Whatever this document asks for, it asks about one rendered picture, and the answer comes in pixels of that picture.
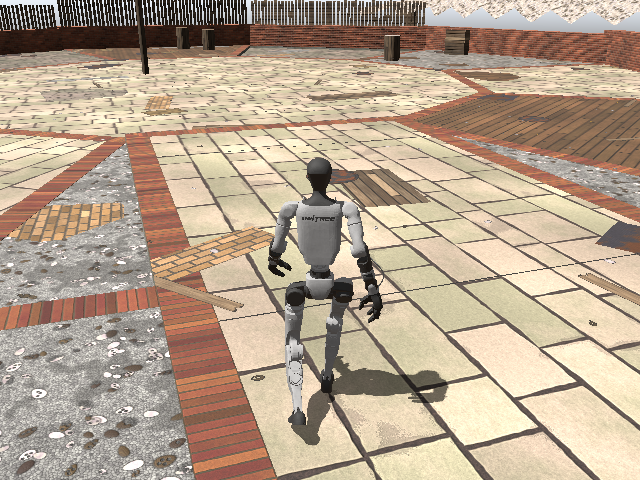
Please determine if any right robot thigh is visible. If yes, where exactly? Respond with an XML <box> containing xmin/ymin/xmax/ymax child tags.
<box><xmin>326</xmin><ymin>277</ymin><xmax>354</xmax><ymax>334</ymax></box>

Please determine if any robot left forearm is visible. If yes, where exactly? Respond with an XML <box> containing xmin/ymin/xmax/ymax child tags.
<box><xmin>268</xmin><ymin>238</ymin><xmax>282</xmax><ymax>265</ymax></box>

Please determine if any robot right hand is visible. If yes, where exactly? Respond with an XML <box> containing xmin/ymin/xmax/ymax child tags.
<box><xmin>359</xmin><ymin>292</ymin><xmax>383</xmax><ymax>323</ymax></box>

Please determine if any robot left upper arm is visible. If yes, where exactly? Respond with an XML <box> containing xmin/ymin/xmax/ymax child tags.
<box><xmin>271</xmin><ymin>201</ymin><xmax>299</xmax><ymax>254</ymax></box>

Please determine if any robot right upper arm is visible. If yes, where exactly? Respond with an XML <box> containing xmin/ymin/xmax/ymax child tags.
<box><xmin>340</xmin><ymin>201</ymin><xmax>366</xmax><ymax>258</ymax></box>

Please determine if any robot left shin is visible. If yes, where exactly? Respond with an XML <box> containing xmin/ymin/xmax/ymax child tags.
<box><xmin>285</xmin><ymin>345</ymin><xmax>303</xmax><ymax>414</ymax></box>

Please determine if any robot right forearm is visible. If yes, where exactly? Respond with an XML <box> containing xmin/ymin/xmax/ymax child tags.
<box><xmin>357</xmin><ymin>242</ymin><xmax>379</xmax><ymax>295</ymax></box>

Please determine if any robot left hand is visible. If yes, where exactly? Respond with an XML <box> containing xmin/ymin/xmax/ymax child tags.
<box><xmin>268</xmin><ymin>259</ymin><xmax>292</xmax><ymax>277</ymax></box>

